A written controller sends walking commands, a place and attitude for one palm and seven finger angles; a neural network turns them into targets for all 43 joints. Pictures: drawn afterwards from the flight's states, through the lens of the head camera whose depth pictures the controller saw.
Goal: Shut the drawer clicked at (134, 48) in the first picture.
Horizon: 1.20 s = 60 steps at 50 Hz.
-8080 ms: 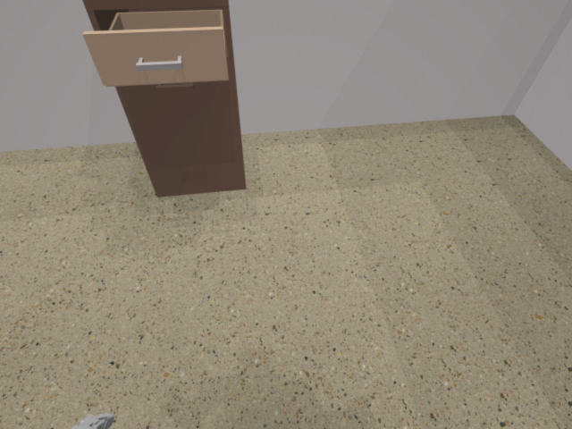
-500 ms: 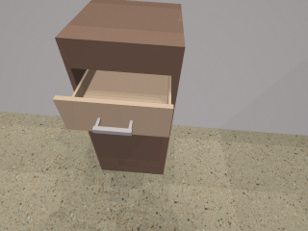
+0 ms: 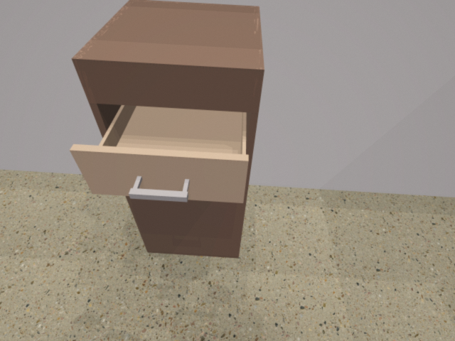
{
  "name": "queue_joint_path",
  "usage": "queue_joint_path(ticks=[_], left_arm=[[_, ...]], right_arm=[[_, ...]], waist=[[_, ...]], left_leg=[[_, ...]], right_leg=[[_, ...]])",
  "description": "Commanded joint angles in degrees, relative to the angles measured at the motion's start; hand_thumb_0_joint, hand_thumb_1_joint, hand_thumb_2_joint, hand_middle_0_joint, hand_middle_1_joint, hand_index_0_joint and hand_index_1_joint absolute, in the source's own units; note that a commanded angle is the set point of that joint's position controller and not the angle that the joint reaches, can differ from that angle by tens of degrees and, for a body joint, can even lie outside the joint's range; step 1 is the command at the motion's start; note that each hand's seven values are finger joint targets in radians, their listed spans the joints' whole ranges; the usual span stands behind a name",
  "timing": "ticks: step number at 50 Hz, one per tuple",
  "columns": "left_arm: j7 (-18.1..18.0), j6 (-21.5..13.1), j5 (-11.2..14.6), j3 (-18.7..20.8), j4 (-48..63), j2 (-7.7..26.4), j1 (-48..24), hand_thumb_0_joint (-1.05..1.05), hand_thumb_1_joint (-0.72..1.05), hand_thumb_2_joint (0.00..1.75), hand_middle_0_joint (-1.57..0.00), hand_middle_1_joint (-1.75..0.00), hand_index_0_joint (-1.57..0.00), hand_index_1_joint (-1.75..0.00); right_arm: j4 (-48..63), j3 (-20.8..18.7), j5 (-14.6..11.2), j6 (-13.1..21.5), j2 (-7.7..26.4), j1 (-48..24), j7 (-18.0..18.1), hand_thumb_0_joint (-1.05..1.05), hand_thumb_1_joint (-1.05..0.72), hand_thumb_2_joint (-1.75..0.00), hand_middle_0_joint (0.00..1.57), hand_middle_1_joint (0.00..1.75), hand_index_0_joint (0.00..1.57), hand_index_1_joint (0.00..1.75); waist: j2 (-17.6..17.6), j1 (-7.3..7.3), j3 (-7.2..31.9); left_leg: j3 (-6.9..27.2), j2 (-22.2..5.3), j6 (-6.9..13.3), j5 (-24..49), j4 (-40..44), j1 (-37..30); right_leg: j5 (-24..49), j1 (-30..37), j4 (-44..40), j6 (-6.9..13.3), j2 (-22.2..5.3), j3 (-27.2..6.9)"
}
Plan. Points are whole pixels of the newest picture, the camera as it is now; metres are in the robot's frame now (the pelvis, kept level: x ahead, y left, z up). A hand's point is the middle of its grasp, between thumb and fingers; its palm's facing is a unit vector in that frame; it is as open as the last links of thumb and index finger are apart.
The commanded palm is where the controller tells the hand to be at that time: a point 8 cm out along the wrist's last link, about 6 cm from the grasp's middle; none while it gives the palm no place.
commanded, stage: look again from close up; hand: left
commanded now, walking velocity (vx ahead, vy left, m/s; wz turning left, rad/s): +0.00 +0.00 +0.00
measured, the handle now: (160, 188) +0.44 +0.18 -0.02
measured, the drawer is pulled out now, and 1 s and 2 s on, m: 0.17 0.17 0.17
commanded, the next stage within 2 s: raise the hand and make a fist in 0.16 s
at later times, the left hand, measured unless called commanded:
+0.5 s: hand (149, 303) +0.19 +0.15 -0.01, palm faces +0.18 -0.98 -0.09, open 6.8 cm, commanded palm +0.11 +0.19 -0.05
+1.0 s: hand (163, 288) +0.21 +0.13 -0.01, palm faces -0.04 -1.00 -0.06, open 4.3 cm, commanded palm +0.18 +0.19 +0.00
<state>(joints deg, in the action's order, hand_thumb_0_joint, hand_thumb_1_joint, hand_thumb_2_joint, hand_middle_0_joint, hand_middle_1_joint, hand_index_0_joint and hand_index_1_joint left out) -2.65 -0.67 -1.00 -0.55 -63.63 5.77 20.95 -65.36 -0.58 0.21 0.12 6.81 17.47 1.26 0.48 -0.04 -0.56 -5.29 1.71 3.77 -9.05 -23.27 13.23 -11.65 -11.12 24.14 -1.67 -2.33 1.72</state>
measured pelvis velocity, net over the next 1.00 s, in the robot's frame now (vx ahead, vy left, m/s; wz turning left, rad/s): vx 0.01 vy -0.06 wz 0.07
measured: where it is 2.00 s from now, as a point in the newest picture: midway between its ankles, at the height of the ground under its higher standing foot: outside the picture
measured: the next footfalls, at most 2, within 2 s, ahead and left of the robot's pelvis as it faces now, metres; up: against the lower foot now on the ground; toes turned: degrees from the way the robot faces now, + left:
none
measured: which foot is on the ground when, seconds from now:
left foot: down 0.00-1.00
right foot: down 0.00-1.00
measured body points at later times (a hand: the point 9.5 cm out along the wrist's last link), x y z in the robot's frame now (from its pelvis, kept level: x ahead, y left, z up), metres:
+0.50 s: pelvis -0.01 -0.02 -0.03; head -0.01 -0.03 +0.42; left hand +0.17 +0.20 -0.01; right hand +0.11 -0.28 -0.12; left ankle +0.04 +0.08 -0.74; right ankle +0.02 -0.14 -0.74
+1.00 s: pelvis +0.01 -0.06 -0.08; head +0.06 -0.07 +0.37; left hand +0.21 +0.18 +0.00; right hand +0.21 -0.26 -0.17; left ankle +0.04 +0.07 -0.74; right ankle +0.01 -0.14 -0.74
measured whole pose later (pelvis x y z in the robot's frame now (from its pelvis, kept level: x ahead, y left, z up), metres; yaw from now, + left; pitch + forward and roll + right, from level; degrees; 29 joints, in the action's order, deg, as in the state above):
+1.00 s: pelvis +0.01 -0.06 -0.08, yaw +4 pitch +11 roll -1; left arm 19.4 -17.6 16.4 7.9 4.5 14.4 22.1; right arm -31.6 2.3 -2.6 9.0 11.1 12.1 3.1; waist -2.9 1.3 6.2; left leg 2.2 -2.2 -1.4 -26.1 -61.5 46.4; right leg -30.4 -41.1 60.2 3.7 1.1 7.6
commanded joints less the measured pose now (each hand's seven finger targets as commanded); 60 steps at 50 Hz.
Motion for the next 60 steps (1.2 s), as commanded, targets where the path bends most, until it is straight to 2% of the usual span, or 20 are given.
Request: queue_joint_path(ticks=[1, 12, 13, 14, 15, 16, 17, 18, 21, 24, 27, 29, 32, 35, 38, 41, 49, 51, 54, 60], left_arm=[[-0.32, -0.49, -0.18, 0.79, 0.99, 4.52, 5.53, 0.00, 0.90, 0.90, -0.20, -0.30, -0.20, -0.30], [-0.34, -0.67, -0.06, 0.77, 0.88, 4.09, 5.17, 0.00, 0.90, 0.90, -0.20, -0.30, -0.20, -0.30], [-1.92, -1.63, -1.15, 0.40, 0.13, 7.51, 4.89, 0.00, 0.90, 0.90, -0.20, -0.30, -0.20, -0.30], [-1.46, -12.93, 10.71, 2.52, 88.62, 16.44, -34.54, 0.00, 0.90, 0.90, -0.22, -0.32, -0.22, -0.32], [-5.20, -10.41, 7.50, 3.26, 77.19, 14.10, -16.16, 0.00, 0.90, 0.90, -0.24, -0.34, -0.24, -0.34], [-7.67, -3.01, 8.23, -1.71, 69.11, 5.24, 0.72, 0.00, 0.90, 0.90, -0.26, -0.37, -0.26, -0.37], [-7.27, -0.96, 8.91, -7.80, 68.06, -2.30, 2.02, 0.00, 0.90, 0.90, -0.28, -0.39, -0.28, -0.39], [-6.39, -2.67, 10.32, -9.72, 74.11, -3.05, 0.40, 0.00, 0.90, 0.90, -0.30, -0.41, -0.30, -0.41], [-3.92, -9.36, 9.08, -9.09, 72.26, -1.23, 2.02, 0.00, 0.90, 0.90, -0.36, -0.47, -0.36, -0.47], [4.47, -20.23, 11.13, -3.48, 61.84, -0.98, 14.83, 0.00, 0.90, 0.90, -0.42, -0.54, -0.42, -0.54], [14.59, -31.84, 12.16, 6.26, 62.42, 7.00, 18.92, 0.00, 0.90, 0.90, -0.48, -0.60, -0.48, -0.60], [15.17, -30.90, 11.58, 10.43, 65.15, 10.25, 20.39, 0.00, 0.90, 0.90, -0.52, -0.65, -0.52, -0.65], [13.40, -26.04, 12.55, 8.28, 78.04, 9.85, 13.78, 0.00, 0.90, 0.90, -0.58, -0.71, -0.58, -0.71], [11.37, -27.62, 13.23, 10.07, 87.67, 11.35, 7.66, 0.00, 0.90, 0.90, -0.64, -0.78, -0.64, -0.78], [13.55, -32.12, 14.44, 7.02, 91.92, 10.96, -0.98, 0.00, 0.90, 0.90, -0.70, -0.84, -0.70, -0.84], [18.75, -31.96, 16.30, 4.93, 86.85, 10.72, -3.11, 0.00, 0.90, 0.90, -0.76, -0.91, -0.76, -0.91], [21.08, -17.08, 20.04, 17.47, 79.04, 16.93, 2.13, 0.00, 0.90, 0.90, -0.92, -1.08, -0.92, -1.08], [19.50, -17.12, 20.82, 20.38, 77.61, 17.66, 3.97, 0.00, 0.90, 0.90, -0.96, -1.12, -0.96, -1.12], [19.16, -19.85, 20.35, 17.82, 79.86, 15.02, 6.50, 0.00, 0.90, 0.90, -1.02, -1.19, -1.02, -1.19], [19.63, -23.25, 19.64, 14.01, 81.93, 13.56, 7.51, 0.00, 0.90, 0.90, -1.14, -1.32, -1.14, -1.32]], right_arm=[[1.08, -0.78, 0.23, 0.47, 5.46, 3.50, 0.09, 0.00, -0.90, -0.90, 0.20, 0.30, 0.20, 0.30], [0.79, -0.60, 0.20, 0.61, 4.78, 3.90, 0.23, 0.00, -0.90, -0.90, 0.20, 0.30, 0.20, 0.30], [5.90, -0.04, 0.33, 1.62, 7.54, -1.58, -0.36, 0.00, -0.90, -0.90, 0.20, 0.30, 0.20, 0.30], [28.19, -1.32, -1.92, 9.12, 18.08, -0.24, 2.22, 0.00, -0.90, -0.90, 0.20, 0.30, 0.20, 0.30], [24.27, 0.71, -2.64, 15.22, 13.94, -5.24, 3.42, 0.00, -0.90, -0.90, 0.20, 0.30, 0.20, 0.30], [24.49, -0.54, -4.15, 17.49, 11.28, -4.89, 3.16, 0.00, -0.90, -0.90, 0.20, 0.30, 0.20, 0.30], [23.87, 0.41, -4.45, 18.32, 11.73, -3.73, 3.10, 0.00, -0.90, -0.90, 0.20, 0.30, 0.20, 0.30], [26.96, -0.35, -4.68, 19.85, 13.15, -4.26, 3.47, 0.00, -0.90, -0.90, 0.20, 0.30, 0.20, 0.30], [31.61, -1.23, -2.91, 22.05, 14.89, -4.75, 3.19, 0.00, -0.90, -0.90, 0.20, 0.30, 0.20, 0.30], [35.44, -3.62, -1.09, 21.63, 14.27, -7.19, 0.54, 0.00, -0.90, -0.90, 0.20, 0.30, 0.20, 0.30], [40.78, -5.28, -0.48, 18.24, 14.53, -10.49, -3.02, 0.00, -0.90, -0.90, 0.20, 0.30, 0.20, 0.30], [45.58, -5.55, -0.96, 15.51, 13.75, -12.58, -2.72, 0.00, -0.90, -0.90, 0.20, 0.30, 0.20, 0.30], [49.84, -4.90, -1.55, 11.49, 13.20, -12.80, -1.65, 0.00, -0.90, -0.90, 0.20, 0.30, 0.20, 0.30], [49.35, -4.54, -1.44, 10.24, 11.82, -8.84, -0.38, 0.00, -0.90, -0.90, 0.20, 0.30, 0.20, 0.30], [47.20, -3.44, -1.15, 11.28, 12.03, -6.98, 0.52, 0.00, -0.90, -0.90, 0.20, 0.30, 0.20, 0.30], [44.69, -2.40, -1.78, 13.42, 13.00, -7.06, 1.36, 0.00, -0.90, -0.90, 0.20, 0.30, 0.20, 0.30], [44.24, -1.75, -2.99, 12.33, 12.64, -8.96, 3.09, 0.00, -0.90, -0.90, 0.20, 0.30, 0.20, 0.30], [43.51, -1.85, -2.77, 12.18, 12.15, -9.54, 3.17, 0.00, -0.90, -0.90, 0.20, 0.30, 0.20, 0.30], [43.08, -2.28, -2.69, 12.76, 12.06, -8.17, 2.58, 0.00, -0.90, -0.90, 0.20, 0.30, 0.20, 0.30], [42.89, -3.01, -2.86, 14.58, 13.32, -6.98, 1.79, 0.00, -0.90, -0.90, 0.20, 0.30, 0.20, 0.30]], waist=[[-0.19, 0.01, -5.06], [0.14, -0.11, -4.69], [2.28, 1.39, -7.36], [-8.28, -7.96, 22.21], [-13.18, -2.00, 21.88], [-11.63, -2.86, 11.22], [-8.87, -2.78, 3.58], [-8.00, -3.20, -1.04], [6.69, -4.93, -1.58], [15.44, 0.63, 1.10], [4.07, 3.48, 4.42], [2.58, 5.66, 9.07], [-3.45, 4.61, 12.92], [-6.10, 1.49, 16.60], [-4.77, -3.11, 16.11], [-2.57, -4.96, 14.07], [2.21, 0.96, 20.04], [5.72, 1.91, 19.27], [2.51, 1.42, 17.81], [0.20, -0.03, 15.08]], left_leg=[[9.80, -7.83, -1.52, -9.81, 8.33, 1.28], [8.80, -7.69, -1.72, -6.70, 7.42, 0.02], [6.62, -8.00, -3.32, 0.18, -3.80, 4.45], [5.14, -2.37, -2.72, -1.24, 0.67, -14.74], [7.12, -4.90, -3.16, -8.64, 3.28, -11.37], [9.64, -5.43, -4.71, -15.31, 5.87, -2.70], [10.00, -4.39, -3.84, -18.94, 4.31, 3.21], [10.57, -4.16, -3.38, -20.78, 2.05, 6.14], [10.35, -1.83, -3.21, -20.17, -7.08, 11.00], [7.14, -1.45, -4.16, -17.37, -16.71, 20.93], [4.98, -0.34, -5.01, -13.26, -23.80, 25.34], [3.43, 0.14, -3.58, -12.49, -25.78, 27.76], [3.81, -0.18, -2.83, -11.76, -27.14, 26.86], [4.86, -1.18, -2.06, -7.33, -31.26, 25.03], [6.29, -2.01, -1.60, -8.12, -35.22, 26.13], [6.97, -2.39, -1.42, -9.83, -36.94, 27.59], [6.60, -1.68, -1.77, -5.12, -30.38, 25.95], [7.13, -1.77, -2.10, -3.13, -28.88, 25.16], [6.45, -1.56, -2.22, -0.30, -25.96, 21.68], [5.95, -1.63, -1.90, -0.02, -22.90, 16.28]], right_leg=[[-2.44, -3.61, -4.94, 2.29, -3.33, -3.79], [-1.31, -3.59, -5.46, 2.48, -3.58, -4.37], [5.02, -4.01, -4.41, 3.12, -4.76, -4.10], [1.10, -1.13, 2.20, 2.72, 1.65, 1.49], [-5.89, -3.50, 6.85, 4.17, 2.68, 2.94], [-9.91, -9.81, 8.73, 3.51, 3.12, 4.39], [-7.80, -11.03, 8.43, 3.60, 2.89, 4.49], [-9.53, -11.72, 7.24, 3.26, 2.73, 4.75], [-17.72, -19.63, 8.18, 2.70, 2.68, 4.19], [-24.17, -27.11, 14.47, 3.16, 2.79, 3.74], [-19.40, -26.93, 21.37, 4.91, 2.21, 1.72], [-15.14, -24.96, 24.95, 4.80, 2.17, 0.24], [-11.31, -25.01, 26.61, 4.59, 2.66, -1.53], [-5.91, -26.31, 26.43, 3.82, 2.97, -3.27], [-7.74, -30.82, 25.49, 2.70, 3.12, -4.37], [-10.54, -31.79, 23.24, 2.08, 2.91, -5.98], [-1.95, -15.18, 17.66, -0.71, -0.85, -8.49], [4.56, -12.47, 17.90, -1.51, -0.90, -7.90], [12.25, -12.77, 18.64, -1.33, -0.68, -5.37], [4.77, -17.44, 17.64, 0.75, 1.50, -1.23]])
